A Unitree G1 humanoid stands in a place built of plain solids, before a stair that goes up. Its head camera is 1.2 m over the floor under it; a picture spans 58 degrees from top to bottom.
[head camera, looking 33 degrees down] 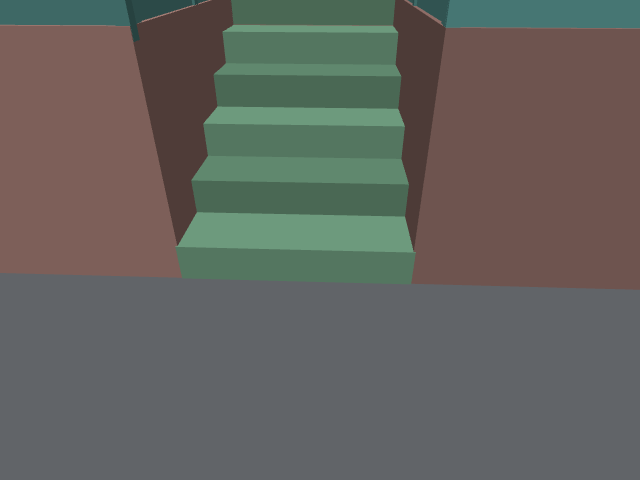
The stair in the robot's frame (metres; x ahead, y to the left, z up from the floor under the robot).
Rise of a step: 0.17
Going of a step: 0.30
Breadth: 1.02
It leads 2 degrees to the right of straight ahead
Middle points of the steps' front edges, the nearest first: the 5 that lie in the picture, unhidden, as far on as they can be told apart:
1.51 0.11 0.17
1.81 0.10 0.34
2.11 0.08 0.51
2.41 0.07 0.68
2.71 0.06 0.85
